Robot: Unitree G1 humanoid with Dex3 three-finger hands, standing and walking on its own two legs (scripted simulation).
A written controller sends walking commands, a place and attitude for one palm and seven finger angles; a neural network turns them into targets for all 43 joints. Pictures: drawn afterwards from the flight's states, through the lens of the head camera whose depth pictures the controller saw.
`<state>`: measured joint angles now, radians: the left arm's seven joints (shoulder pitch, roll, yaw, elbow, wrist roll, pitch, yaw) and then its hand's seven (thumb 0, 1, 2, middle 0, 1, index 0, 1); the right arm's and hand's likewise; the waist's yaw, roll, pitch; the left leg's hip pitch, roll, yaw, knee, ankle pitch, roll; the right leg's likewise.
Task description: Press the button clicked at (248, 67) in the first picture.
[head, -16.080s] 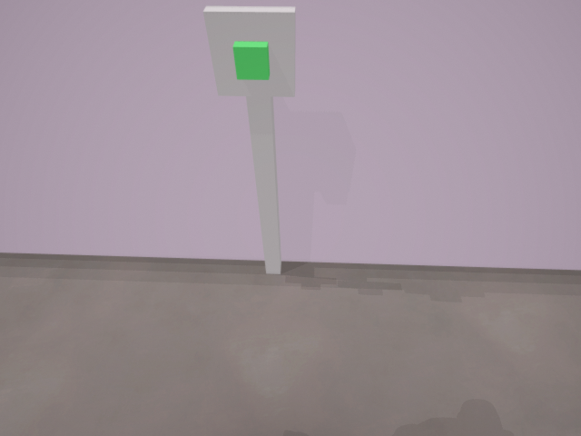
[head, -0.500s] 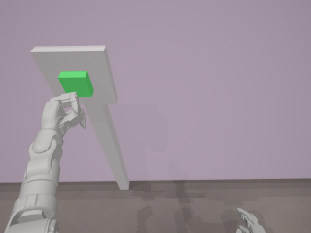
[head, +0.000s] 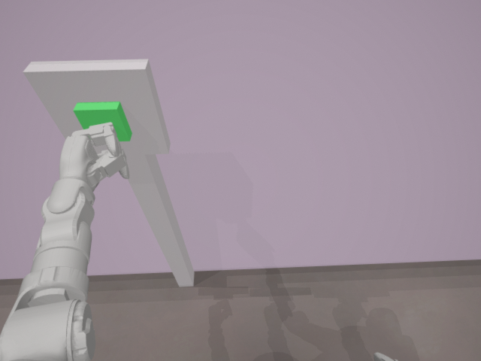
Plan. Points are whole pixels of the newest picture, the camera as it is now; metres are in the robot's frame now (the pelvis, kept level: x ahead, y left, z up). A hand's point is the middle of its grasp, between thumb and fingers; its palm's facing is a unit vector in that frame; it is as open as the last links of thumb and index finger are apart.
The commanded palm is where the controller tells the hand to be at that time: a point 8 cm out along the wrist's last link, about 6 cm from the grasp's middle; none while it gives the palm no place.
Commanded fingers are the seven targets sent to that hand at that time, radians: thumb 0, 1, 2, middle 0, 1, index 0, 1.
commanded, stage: press the button with the knuckle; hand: left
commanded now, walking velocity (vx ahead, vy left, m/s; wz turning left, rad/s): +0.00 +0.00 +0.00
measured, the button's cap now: (105, 120) +0.47 +0.24 +0.15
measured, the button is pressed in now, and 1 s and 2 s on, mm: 6 9 0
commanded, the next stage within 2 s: hold the button down briefly in 0.38 s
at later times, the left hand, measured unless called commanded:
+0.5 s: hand (116, 154) +0.42 +0.22 +0.12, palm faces +0.06 -1.00 -0.03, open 2.9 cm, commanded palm +0.43 +0.27 +0.12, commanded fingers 0.00 0.90 0.90 -1.30 -1.50 -1.30 -1.50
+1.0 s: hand (116, 155) +0.42 +0.22 +0.12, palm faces +0.06 -1.00 -0.03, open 2.9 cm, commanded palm +0.40 +0.27 +0.12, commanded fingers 0.00 0.90 0.90 -1.30 -1.50 -1.30 -1.50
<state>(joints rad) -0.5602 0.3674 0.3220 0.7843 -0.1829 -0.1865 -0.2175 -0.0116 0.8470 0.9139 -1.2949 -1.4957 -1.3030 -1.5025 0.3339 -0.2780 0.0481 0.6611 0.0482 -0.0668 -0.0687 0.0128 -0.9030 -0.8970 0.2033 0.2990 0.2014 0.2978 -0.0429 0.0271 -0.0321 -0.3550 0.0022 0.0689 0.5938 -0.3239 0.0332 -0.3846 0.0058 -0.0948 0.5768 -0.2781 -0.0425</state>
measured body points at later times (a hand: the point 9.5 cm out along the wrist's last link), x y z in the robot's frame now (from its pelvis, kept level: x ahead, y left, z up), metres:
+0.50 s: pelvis -0.03 +0.00 -0.01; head +0.02 +0.00 +0.44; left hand +0.41 +0.27 +0.13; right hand +0.05 -0.26 -0.12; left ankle -0.01 +0.10 -0.73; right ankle +0.01 -0.09 -0.73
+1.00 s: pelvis -0.04 +0.00 -0.01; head +0.01 +0.01 +0.43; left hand +0.41 +0.27 +0.12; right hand +0.02 -0.27 -0.12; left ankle -0.01 +0.10 -0.73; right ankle +0.01 -0.09 -0.73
